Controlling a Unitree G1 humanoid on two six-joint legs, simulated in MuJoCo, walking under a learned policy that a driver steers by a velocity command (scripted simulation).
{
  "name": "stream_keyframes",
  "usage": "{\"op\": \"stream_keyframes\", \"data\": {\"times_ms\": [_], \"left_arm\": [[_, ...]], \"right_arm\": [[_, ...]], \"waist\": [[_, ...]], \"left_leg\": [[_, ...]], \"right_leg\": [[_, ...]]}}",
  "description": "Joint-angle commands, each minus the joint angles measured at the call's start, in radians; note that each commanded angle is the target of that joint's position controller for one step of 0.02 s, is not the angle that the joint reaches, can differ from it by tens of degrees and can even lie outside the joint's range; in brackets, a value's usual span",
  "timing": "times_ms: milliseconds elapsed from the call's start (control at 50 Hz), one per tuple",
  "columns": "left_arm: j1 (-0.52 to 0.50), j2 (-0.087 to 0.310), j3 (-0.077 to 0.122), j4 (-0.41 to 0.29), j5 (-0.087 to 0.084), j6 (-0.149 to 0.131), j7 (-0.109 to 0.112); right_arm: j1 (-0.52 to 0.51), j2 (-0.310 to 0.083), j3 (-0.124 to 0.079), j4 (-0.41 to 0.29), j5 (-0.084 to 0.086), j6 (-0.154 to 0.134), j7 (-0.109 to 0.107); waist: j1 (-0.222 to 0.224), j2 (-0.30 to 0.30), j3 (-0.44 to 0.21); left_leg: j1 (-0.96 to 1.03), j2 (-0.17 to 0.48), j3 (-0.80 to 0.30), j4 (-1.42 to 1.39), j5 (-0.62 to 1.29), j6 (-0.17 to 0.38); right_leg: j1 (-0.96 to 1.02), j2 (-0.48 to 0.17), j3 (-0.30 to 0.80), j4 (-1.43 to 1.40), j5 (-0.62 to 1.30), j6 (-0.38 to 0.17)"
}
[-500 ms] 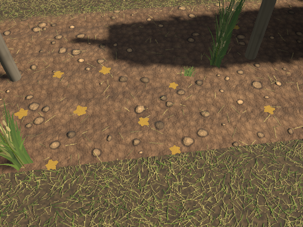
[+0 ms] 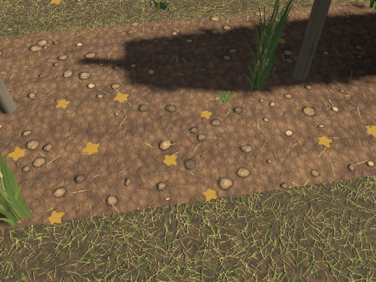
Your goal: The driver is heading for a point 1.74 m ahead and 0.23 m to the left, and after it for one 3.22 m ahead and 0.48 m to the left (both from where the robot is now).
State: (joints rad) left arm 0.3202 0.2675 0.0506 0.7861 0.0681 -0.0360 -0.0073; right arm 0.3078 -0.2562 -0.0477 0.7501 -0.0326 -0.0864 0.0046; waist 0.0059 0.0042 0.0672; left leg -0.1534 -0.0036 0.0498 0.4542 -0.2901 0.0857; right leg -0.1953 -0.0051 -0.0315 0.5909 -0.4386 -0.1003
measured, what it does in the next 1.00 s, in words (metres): goes down: left foot 0.16 m lower, then right foot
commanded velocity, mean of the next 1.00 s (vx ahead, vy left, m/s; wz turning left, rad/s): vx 0.13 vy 0.00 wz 0.00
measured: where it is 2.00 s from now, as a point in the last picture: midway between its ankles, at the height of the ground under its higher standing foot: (203, 263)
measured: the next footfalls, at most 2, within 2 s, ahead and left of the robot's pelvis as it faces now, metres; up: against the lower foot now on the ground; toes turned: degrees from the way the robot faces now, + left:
left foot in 0.52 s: +0.38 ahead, +0.10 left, -0.16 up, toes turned -1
right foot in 0.84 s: +0.36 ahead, -0.17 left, -0.16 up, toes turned +0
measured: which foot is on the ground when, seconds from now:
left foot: down 0.00-0.08, up 0.10-0.50, down 0.52-1.00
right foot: down 0.00-0.52, up 0.54-0.82, down 0.84-1.00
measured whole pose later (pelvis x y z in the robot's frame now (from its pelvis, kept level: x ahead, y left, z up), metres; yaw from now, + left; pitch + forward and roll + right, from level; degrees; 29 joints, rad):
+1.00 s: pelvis +0.29 -0.04 -0.17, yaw -1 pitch -1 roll +1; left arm 0.26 0.15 0.03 0.91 0.01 0.00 0.04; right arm 0.29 -0.19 -0.03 0.97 -0.02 0.02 -0.04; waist -0.03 0.02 -0.03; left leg -0.32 0.01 -0.01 0.55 -0.22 -0.04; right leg -0.33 -0.03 0.04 0.61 -0.28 0.02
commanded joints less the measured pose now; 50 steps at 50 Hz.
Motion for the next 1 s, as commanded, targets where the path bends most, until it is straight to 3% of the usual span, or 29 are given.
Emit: {"op": "stream_keyframes", "data": {"times_ms": [20, 80, 100, 120, 140, 160, 220, 300, 340, 400, 420, 440, 480, 520, 540, 560, 580, 600, 640, 680, 700, 720, 740, 760, 820, 860, 880, 920, 1000], "left_arm": [[0.005, 0.022, 0.001, -0.075, 0.004, -0.062, -0.004], [0.187, 0.039, 0.003, -0.033, 0.013, -0.099, -0.02], [0.288, 0.134, 0.023, -0.028, 0.011, -0.106, -0.004], [0.345, 0.142, 0.023, -0.019, 0.003, -0.117, -0.008], [0.289, 0.103, 0.014, -0.01, 0.0, -0.117, -0.014], [0.239, 0.053, -0.002, -0.022, 0.011, -0.104, -0.008], [0.132, -0.005, -0.026, -0.047, 0.006, -0.088, 0.022], [0.24, -0.008, -0.037, -0.004, -0.015, -0.105, 0.062], [0.282, 0.011, -0.042, 0.03, 0.004, -0.092, 0.036], [0.252, 0.02, -0.05, 0.03, -0.024, -0.101, 0.002], [0.181, 0.073, -0.004, 0.037, -0.16, -0.066, 0.056], [0.246, 0.062, -0.01, 0.061, -0.142, -0.035, 0.079], [0.305, 0.02, -0.007, 0.096, -0.105, 0.007, 0.086], [0.29, -0.014, -0.013, 0.135, -0.088, 0.006, 0.05], [0.429, -0.116, -0.04, 0.169, -0.102, -0.004, 0.024], [0.425, -0.041, -0.053, 0.127, -0.145, -0.021, 0.016], [0.329, 0.02, -0.04, 0.079, -0.15, -0.026, 0.016], [0.223, 0.022, -0.036, 0.052, -0.132, -0.017, 0.033], [0.19, -0.072, -0.061, 0.027, -0.115, 0.03, 0.074], [0.113, 0.001, -0.033, 0.035, -0.091, 0.054, 0.101], [0.132, -0.011, -0.025, 0.05, -0.077, 0.045, 0.107], [0.126, -0.029, -0.026, 0.046, -0.066, 0.038, 0.104], [0.071, -0.049, -0.033, 0.052, -0.057, 0.027, 0.098], [0.031, -0.061, -0.032, 0.052, -0.073, 0.022, 0.094], [0.09, -0.048, -0.015, 0.092, -0.08, 0.044, 0.07], [0.108, 0.026, 0.002, 0.074, -0.038, 0.063, 0.061], [0.035, 0.052, 0.01, 0.085, -0.036, 0.067, 0.055], [-0.097, 0.011, 0.007, 0.058, -0.044, 0.048, 0.052], [-0.05, -0.021, 0.006, 0.104, -0.065, 0.013, 0.049]], "right_arm": [[-0.074, -0.126, -0.018, -0.083, 0.004, -0.005, -0.025], [-0.091, -0.101, -0.014, -0.081, -0.049, 0.015, 0.007], [-0.165, -0.028, 0.0, -0.133, -0.057, 0.002, 0.023], [-0.206, -0.014, 0.007, -0.14, -0.045, -0.015, 0.026], [-0.186, -0.032, 0.001, -0.124, -0.026, -0.025, 0.011], [-0.17, -0.064, -0.005, -0.109, -0.032, -0.029, -0.002], [-0.139, -0.013, 0.011, -0.104, -0.06, -0.009, 0.021], [-0.217, 0.002, 0.022, -0.101, -0.043, -0.007, 0.044], [-0.235, 0.035, 0.038, -0.084, -0.045, 0.011, 0.051], [-0.25, -0.085, 0.011, -0.083, -0.053, 0.042, 0.045], [-0.352, -0.044, 0.008, -0.121, 0.096, 0.032, 0.052], [-0.361, -0.017, 0.02, -0.114, 0.108, 0.026, 0.068], [-0.308, 0.014, 0.022, -0.067, 0.073, 0.018, 0.089], [0.114, -0.042, -0.016, 0.105, 0.031, 0.027, 0.071], [0.263, -0.146, -0.031, 0.165, 0.026, 0.022, 0.068], [0.239, -0.113, -0.017, 0.18, 0.032, 0.03, 0.06], [0.128, -0.074, -0.004, 0.155, 0.042, 0.048, 0.045], [0.014, -0.034, 0.015, 0.14, 0.037, 0.063, 0.031], [-0.178, -0.103, 0.01, 0.108, 0.017, 0.063, 0.002], [-0.263, -0.086, 0.018, 0.073, 0.0, 0.039, -0.003], [-0.268, -0.084, 0.019, 0.082, -0.004, 0.036, -0.002], [-0.249, -0.089, 0.016, 0.079, 0.022, 0.039, -0.015], [-0.207, -0.067, 0.015, 0.094, 0.02, 0.044, -0.029], [-0.127, -0.065, 0.011, 0.115, 0.022, 0.061, -0.037], [-0.058, 0.001, 0.023, 0.151, 0.026, 0.088, -0.033], [-0.018, 0.047, 0.033, 0.163, 0.019, 0.08, -0.02], [0.015, 0.064, 0.029, 0.147, 0.039, 0.08, -0.02], [-0.038, -0.021, 0.001, 0.16, 0.024, 0.098, -0.045], [0.024, 0.004, -0.004, 0.21, 0.015, 0.107, -0.054]], "waist": [[0.032, 0.069, 0.047], [0.098, -0.016, 0.013], [0.147, -0.173, -0.018], [0.187, -0.129, 0.057], [0.141, -0.053, 0.119], [0.126, 0.026, 0.078], [0.041, -0.016, 0.04], [0.103, 0.011, 0.018], [0.095, -0.025, 0.036], [0.053, 0.014, 0.081], [0.077, 0.0, 0.116], [0.105, 0.029, 0.063], [0.117, 0.039, -0.008], [-0.059, 0.088, -0.166], [-0.08, 0.275, -0.363], [-0.1, 0.217, -0.551], [-0.083, 0.146, -0.562], [-0.051, 0.027, -0.482], [0.077, -0.025, -0.328], [0.074, -0.068, -0.151], [0.095, 0.0, -0.142], [0.099, 0.029, -0.09], [0.058, 0.079, -0.11], [0.011, 0.132, -0.13], [0.042, 0.15, -0.141], [0.026, 0.009, -0.057], [-0.048, -0.204, -0.045], [-0.048, -0.204, 0.058], [-0.032, -0.086, 0.027]], "left_leg": [[-0.104, 0.23, -0.258, -0.24, -0.372, 0.183], [-0.277, 0.104, -0.136, 0.136, -0.263, 0.168], [-0.459, -0.048, -0.016, 0.468, -0.254, 0.051], [-0.673, -0.04, -0.198, 0.589, -0.317, 0.028], [-0.759, 0.01, -0.245, 0.692, -0.24, 0.011], [-0.742, 0.038, -0.212, 0.702, -0.153, -0.013], [-0.545, 0.076, -0.108, 0.615, 0.054, -0.05], [-0.59, 0.115, -0.113, 0.185, 0.684, -0.106], [-0.283, 0.073, -0.04, 0.079, 0.886, -0.086], [-0.306, 0.115, -0.1, 0.063, 0.79, -0.072], [-0.408, 0.062, -0.141, -0.049, 0.714, -0.062], [-0.429, 0.073, -0.144, -0.116, 0.766, -0.064], [-0.337, 0.082, -0.125, -0.21, 0.84, -0.055], [0.223, 0.074, -0.03, -0.2, 1.151, -0.031], [0.745, 0.318, -0.181, 0.156, 1.711, 0.134], [0.854, 0.417, -0.346, 0.278, 1.638, 0.271], [0.739, 0.428, -0.368, 0.216, 1.37, 0.304], [0.509, 0.39, -0.349, 0.127, 1.153, 0.278], [0.019, 0.522, -0.554, -0.104, 0.571, 0.373], [-0.363, 0.363, -0.394, -0.18, 0.404, 0.262], [-0.416, 0.285, -0.298, -0.171, 0.424, 0.22], [-0.423, 0.169, -0.151, -0.153, 0.361, 0.154], [-0.41, 0.116, -0.092, -0.14, 0.342, 0.125], [-0.339, 0.104, -0.108, -0.142, 0.238, 0.128], [-0.368, 0.132, -0.186, -0.136, -0.141, 0.069], [-0.49, 0.061, -0.162, -0.015, -0.314, -0.068], [-0.312, 0.01, -0.065, -0.006, -0.151, -0.094], [-0.146, -0.003, -0.046, 0.053, -0.027, -0.128], [-0.141, 0.016, -0.068, 0.007, -0.009, -0.121]], "right_leg": [[0.054, 0.024, -0.075, -0.074, 0.051, -0.022], [0.272, -0.028, 0.025, -0.156, 0.114, -0.056], [0.37, -0.246, 0.407, -0.299, 0.165, -0.22], [0.415, -0.397, 0.614, -0.412, 0.142, -0.33], [0.416, -0.416, 0.546, -0.408, 0.087, -0.3], [0.417, -0.343, 0.425, -0.383, 0.059, -0.242], [0.207, -0.197, 0.172, -0.291, 0.483, -0.146], [0.151, -0.074, 0.077, -0.116, 0.376, -0.088], [-0.169, -0.033, 0.056, -0.087, 0.245, -0.066], [-0.178, -0.132, 0.177, 0.013, 0.193, -0.07], [-0.087, -0.114, 0.183, 0.131, 0.348, -0.066], [0.027, -0.116, 0.176, 0.212, 0.385, -0.053], [0.077, -0.094, 0.164, 0.391, 0.359, -0.041], [-0.204, 0.008, 0.063, 0.798, 0.239, 0.027], [-0.599, 0.137, 0.067, 1.313, -0.581, 0.123], [-0.728, 0.077, 0.207, 1.467, -0.581, 0.148], [-0.762, 0.004, 0.242, 1.455, -0.519, 0.166], [-0.708, -0.05, 0.18, 1.394, -0.461, 0.185], [-0.552, -0.12, 0.147, 1.271, -0.22, 0.223], [-0.374, -0.11, 0.164, 1.022, -0.063, 0.209], [-0.31, -0.092, 0.134, 0.928, -0.01, 0.207], [-0.27, -0.108, 0.131, 0.541, 0.152, 0.205], [-0.179, -0.085, 0.088, 0.334, 0.234, 0.206], [-0.159, -0.043, 0.056, 0.2, 0.219, 0.215], [0.046, -0.008, 0.018, -0.009, 0.25, 0.179], [0.104, -0.142, 0.159, -0.095, 0.286, 0.116], [-0.135, -0.174, 0.214, -0.215, -0.061, 0.044], [-0.355, -0.106, 0.196, -0.314, -0.338, 0.07], [-0.241, -0.064, 0.133, -0.234, -0.121, 0.105]]}}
